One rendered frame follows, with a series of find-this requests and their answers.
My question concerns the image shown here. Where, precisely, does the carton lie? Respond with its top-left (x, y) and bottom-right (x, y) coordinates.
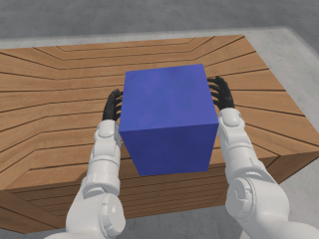
top-left (119, 64), bottom-right (219, 176)

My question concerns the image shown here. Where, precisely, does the pedestal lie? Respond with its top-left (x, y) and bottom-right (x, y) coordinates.
top-left (0, 34), bottom-right (319, 234)

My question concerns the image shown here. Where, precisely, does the left robot hand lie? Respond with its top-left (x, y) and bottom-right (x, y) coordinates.
top-left (102, 89), bottom-right (124, 121)

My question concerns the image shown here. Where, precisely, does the right robot upper arm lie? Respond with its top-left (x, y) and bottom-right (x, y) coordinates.
top-left (225, 176), bottom-right (319, 239)

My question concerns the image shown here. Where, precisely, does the left robot forearm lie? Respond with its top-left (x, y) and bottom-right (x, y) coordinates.
top-left (66, 119), bottom-right (122, 232)

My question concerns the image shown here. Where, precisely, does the left robot upper arm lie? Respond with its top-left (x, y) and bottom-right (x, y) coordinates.
top-left (44, 192), bottom-right (126, 239)

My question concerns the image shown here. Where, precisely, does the right robot hand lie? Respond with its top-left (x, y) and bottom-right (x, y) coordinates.
top-left (207, 76), bottom-right (235, 111)

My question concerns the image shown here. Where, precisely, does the right robot forearm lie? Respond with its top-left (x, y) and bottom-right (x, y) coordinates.
top-left (216, 108), bottom-right (290, 215)

